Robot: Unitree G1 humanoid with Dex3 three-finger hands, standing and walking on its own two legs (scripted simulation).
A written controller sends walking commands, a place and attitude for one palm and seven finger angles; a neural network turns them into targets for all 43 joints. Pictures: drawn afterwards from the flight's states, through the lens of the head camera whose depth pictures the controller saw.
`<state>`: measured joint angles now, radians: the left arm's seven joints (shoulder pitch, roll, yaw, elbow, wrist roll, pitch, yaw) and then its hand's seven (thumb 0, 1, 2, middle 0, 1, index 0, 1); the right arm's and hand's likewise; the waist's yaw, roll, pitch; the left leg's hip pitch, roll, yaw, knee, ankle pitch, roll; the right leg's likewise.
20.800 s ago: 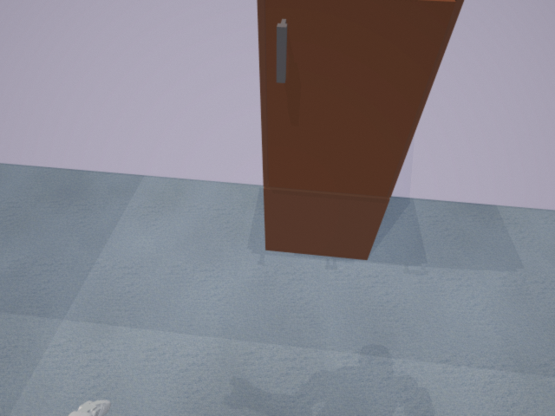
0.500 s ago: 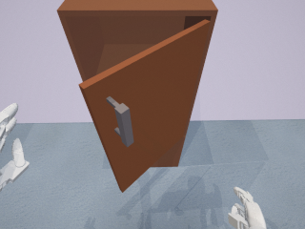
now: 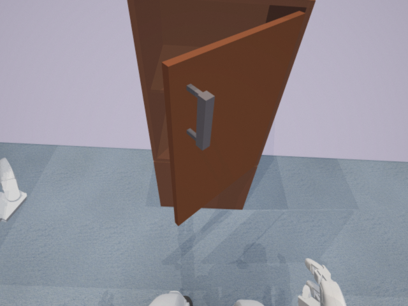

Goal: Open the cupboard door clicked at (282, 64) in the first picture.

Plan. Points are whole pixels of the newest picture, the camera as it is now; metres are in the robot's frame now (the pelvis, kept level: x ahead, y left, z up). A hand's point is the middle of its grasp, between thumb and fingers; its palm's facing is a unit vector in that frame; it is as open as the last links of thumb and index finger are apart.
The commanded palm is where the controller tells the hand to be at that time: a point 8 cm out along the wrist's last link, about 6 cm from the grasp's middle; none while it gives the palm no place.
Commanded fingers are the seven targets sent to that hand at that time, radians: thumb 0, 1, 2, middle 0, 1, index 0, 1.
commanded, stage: step back with the hand held close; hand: left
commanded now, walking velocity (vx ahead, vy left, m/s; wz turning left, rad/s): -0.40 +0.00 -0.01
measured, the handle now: (197, 117) +0.43 +0.05 +0.15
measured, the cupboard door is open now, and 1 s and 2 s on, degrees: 43 43 43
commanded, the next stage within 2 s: stop stepping back and stand still in 0.12 s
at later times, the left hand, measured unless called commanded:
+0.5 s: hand out of the picture +0.13 +0.26 +0.18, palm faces +0.29 -0.86 -0.41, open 7.4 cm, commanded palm +0.06 +0.31 +0.20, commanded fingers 0.00 0.90 0.90 -0.20 -0.30 -0.20 -0.30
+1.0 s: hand out of the picture +0.08 +0.28 +0.19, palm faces +0.34 -0.81 -0.47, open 7.4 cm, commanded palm +0.02 +0.33 +0.20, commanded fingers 0.00 0.90 0.90 -0.20 -0.30 -0.20 -0.30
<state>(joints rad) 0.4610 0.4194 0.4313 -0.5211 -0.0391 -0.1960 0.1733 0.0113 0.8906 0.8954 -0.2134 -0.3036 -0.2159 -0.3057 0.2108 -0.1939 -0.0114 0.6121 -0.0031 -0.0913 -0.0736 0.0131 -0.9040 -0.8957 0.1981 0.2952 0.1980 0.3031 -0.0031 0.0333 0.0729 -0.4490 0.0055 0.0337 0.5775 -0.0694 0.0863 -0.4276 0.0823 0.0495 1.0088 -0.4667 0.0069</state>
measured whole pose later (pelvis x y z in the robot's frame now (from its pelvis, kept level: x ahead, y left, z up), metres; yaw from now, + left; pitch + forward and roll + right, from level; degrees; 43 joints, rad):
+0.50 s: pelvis -0.11 +0.03 +0.02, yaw -7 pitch -2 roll -1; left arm 0.53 0.44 0.43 -0.52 -0.06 -0.17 0.15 0.01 0.89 0.90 -0.21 -0.30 -0.21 -0.31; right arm 0.23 -0.19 0.00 0.62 -0.01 -0.14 -0.07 0.01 -0.90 -0.90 0.20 0.30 0.20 0.30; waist -0.04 -0.06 0.03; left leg -0.31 -0.04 0.03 0.45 -0.11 0.06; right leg -0.20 0.04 0.03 0.65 -0.47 0.00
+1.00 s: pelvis -0.15 +0.05 +0.01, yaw -5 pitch -2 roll +0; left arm 0.55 0.43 0.44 -0.51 -0.03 -0.20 0.16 0.01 0.89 0.90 -0.21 -0.30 -0.21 -0.31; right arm 0.26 -0.15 0.01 0.64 -0.01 -0.15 -0.05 0.01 -0.90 -0.90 0.20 0.30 0.20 0.30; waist -0.04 -0.03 0.02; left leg -0.27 0.04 0.03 0.53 -0.23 -0.01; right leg -0.29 0.02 -0.05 0.70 -0.42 0.00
